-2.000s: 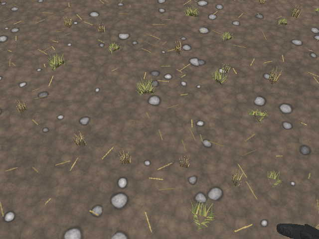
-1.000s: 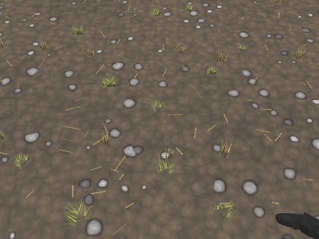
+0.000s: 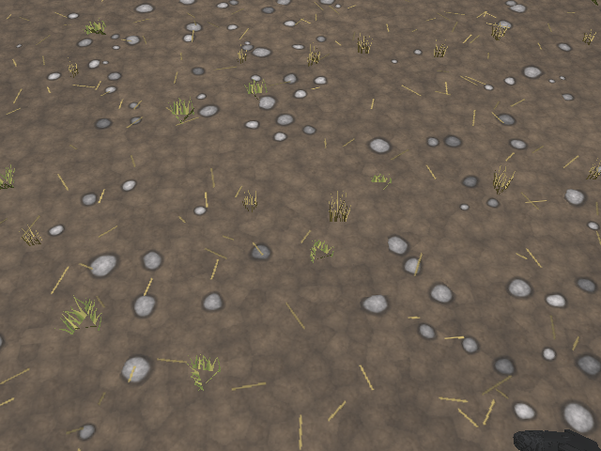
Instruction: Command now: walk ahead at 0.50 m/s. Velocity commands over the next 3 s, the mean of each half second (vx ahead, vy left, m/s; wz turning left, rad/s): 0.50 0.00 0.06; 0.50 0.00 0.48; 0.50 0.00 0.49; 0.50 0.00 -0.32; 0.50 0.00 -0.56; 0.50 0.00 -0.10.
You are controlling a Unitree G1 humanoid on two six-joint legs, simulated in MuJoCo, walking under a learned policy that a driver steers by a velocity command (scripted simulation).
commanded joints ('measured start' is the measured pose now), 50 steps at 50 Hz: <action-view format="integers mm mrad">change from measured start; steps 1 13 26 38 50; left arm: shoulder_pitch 73 -204 -213 -205 -135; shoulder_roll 26 47 127 88 195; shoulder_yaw -11 5 35 29 65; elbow -91 -130 -138 -58 2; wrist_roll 15 16 10 32 -10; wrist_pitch -20 -17 -70 -77 -19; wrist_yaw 4 4 -29 -4 11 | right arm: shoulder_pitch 368 220 309 217 -12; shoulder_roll -312 -156 -180 -73 -92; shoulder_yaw -100 -51 -61 -56 -58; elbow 30 55 118 5 -119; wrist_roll -24 -11 13 16 10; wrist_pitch -4 -15 37 68 68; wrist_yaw -18 -33 -59 -52 8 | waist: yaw -154 -77 -10 -75 -36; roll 184 38 56 -94 -91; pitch -323 6 -71 24 64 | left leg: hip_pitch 801 344 422 -195 -97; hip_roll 294 176 140 112 23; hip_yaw -466 -164 -166 -120 59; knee -26 -379 -26 560 139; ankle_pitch -101 78 249 -148 -115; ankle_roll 222 178 83 -54 33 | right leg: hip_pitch -532 -723 -250 -171 59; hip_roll -9 -149 -33 -292 -315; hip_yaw -13 89 36 86 -170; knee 700 526 72 -249 -93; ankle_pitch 318 371 377 401 776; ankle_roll -30 8 -63 -202 -125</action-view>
